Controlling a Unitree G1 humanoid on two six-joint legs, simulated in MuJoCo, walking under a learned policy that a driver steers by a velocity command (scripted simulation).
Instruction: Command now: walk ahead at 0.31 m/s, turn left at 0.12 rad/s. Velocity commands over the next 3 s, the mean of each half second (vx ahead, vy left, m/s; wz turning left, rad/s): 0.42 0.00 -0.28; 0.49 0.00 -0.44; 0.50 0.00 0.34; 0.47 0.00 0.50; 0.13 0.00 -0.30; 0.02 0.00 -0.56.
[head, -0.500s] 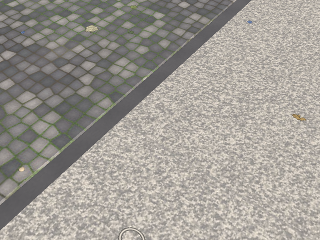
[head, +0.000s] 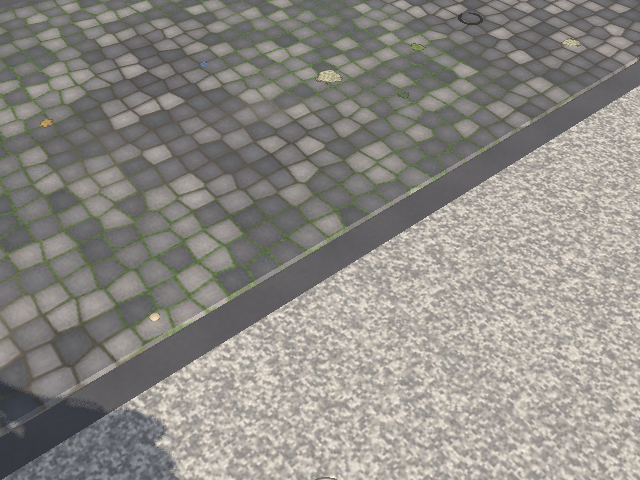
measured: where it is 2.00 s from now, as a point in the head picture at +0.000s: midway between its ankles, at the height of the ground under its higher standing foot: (422, 284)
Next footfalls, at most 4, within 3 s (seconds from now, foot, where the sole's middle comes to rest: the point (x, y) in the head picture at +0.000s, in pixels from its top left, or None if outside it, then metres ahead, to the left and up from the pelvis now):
0.10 right None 0.07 -0.11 -0.78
0.54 left None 0.41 0.03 -0.78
1.06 right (448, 444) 0.58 -0.27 -0.78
1.58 left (388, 316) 0.91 -0.18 -0.78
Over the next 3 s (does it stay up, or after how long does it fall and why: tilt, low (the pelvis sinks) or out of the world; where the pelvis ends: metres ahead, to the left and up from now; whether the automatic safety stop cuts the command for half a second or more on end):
stays up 1.09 -0.23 0.00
